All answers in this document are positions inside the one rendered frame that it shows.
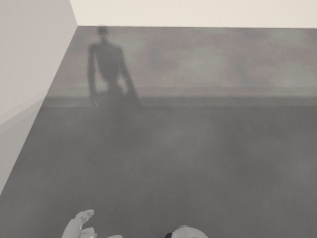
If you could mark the robot left hand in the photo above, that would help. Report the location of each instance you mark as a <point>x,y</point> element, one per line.
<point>74,226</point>

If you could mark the right robot thigh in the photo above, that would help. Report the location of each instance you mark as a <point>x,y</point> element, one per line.
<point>188,232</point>

